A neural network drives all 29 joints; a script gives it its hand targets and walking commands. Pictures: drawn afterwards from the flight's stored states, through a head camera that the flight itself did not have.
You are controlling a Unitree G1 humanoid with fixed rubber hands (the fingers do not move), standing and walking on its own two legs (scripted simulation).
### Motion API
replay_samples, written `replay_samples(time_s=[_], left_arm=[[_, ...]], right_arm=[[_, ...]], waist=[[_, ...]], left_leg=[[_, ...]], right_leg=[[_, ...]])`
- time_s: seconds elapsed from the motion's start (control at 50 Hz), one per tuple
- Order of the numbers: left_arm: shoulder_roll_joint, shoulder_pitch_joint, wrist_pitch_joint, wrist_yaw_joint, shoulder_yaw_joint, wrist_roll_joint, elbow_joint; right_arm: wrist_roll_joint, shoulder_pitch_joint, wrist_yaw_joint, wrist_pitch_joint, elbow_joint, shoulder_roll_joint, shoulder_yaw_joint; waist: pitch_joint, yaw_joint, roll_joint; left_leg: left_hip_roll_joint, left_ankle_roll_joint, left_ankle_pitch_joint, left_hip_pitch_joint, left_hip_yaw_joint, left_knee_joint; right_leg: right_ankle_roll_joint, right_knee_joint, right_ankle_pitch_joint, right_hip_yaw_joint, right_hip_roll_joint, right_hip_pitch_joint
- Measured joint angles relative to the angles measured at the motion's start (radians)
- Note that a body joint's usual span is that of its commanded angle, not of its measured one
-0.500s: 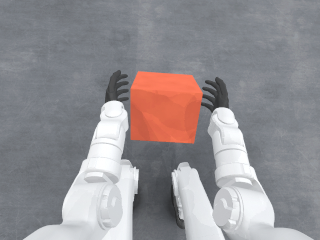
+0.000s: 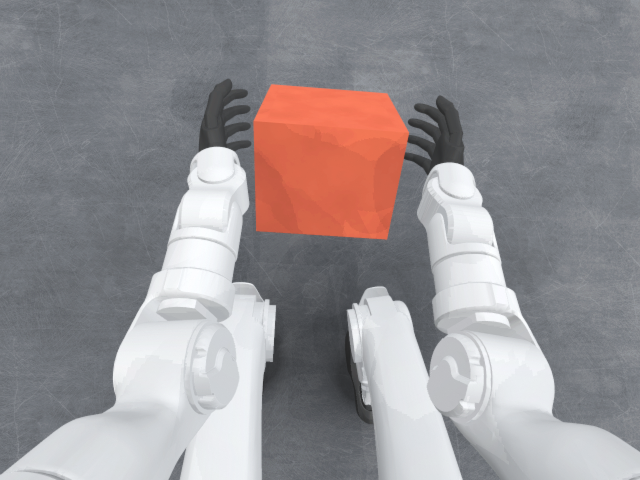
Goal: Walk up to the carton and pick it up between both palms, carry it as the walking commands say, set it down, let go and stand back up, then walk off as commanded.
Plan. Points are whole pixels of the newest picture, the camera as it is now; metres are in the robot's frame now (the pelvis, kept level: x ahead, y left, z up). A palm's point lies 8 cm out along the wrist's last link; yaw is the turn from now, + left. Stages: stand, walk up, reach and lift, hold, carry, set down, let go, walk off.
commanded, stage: set down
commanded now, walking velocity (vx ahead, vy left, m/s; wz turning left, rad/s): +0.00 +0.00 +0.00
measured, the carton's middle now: (326, 157) +0.51 -0.01 -0.22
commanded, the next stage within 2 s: none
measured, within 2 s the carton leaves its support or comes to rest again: neither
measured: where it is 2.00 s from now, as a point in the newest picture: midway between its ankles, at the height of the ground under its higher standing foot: (309, 381)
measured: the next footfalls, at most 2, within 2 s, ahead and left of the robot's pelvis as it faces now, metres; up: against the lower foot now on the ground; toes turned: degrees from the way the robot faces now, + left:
none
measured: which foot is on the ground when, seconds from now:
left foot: down 0.00-1.00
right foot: down 0.00-1.00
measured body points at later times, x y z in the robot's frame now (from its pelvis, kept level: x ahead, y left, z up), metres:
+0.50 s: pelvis -0.01 +0.00 -0.06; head +0.31 +0.01 +0.26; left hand +0.51 +0.13 -0.19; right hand +0.49 -0.15 -0.18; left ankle +0.12 +0.12 -0.46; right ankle +0.08 -0.13 -0.46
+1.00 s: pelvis -0.01 +0.00 -0.11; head +0.33 +0.00 +0.18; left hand +0.54 +0.12 -0.25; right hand +0.52 -0.16 -0.25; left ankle +0.12 +0.12 -0.46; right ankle +0.08 -0.13 -0.46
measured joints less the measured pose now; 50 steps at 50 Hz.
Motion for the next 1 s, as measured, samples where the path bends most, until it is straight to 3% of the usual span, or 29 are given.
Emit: replay_samples(time_s=[0.82, 0.9, 1.0], left_arm=[[0.141, -0.26, -0.031, -0.005, -0.06, -0.099, 0.122], [0.14, -0.302, -0.033, -0.026, -0.07, -0.109, 0.143], [0.149, -0.34, -0.04, -0.052, -0.018, -0.066, 0.173]], right_arm=[[0.074, -0.238, 0.004, -0.01, 0.069, -0.109, 0.056], [0.084, -0.26, 0.001, -0.012, 0.083, -0.14, 0.043], [0.059, -0.316, 0.036, -0.015, 0.135, -0.155, 0.022]], waist=[[0.211, 0.004, -0.005], [0.227, 0.013, -0.004], [0.244, 0.017, -0.005]], left_leg=[[-0.01, -0.015, -0.013, -0.293, 0.004, 0.274], [-0.011, -0.016, -0.015, -0.309, 0.005, 0.299], [0.002, -0.014, -0.021, -0.314, 0.008, 0.324]], right_leg=[[0.017, 0.289, -0.032, -0.005, 0.024, -0.289], [0.019, 0.315, -0.037, -0.005, 0.026, -0.304], [0.021, 0.337, -0.033, -0.002, 0.042, -0.316]])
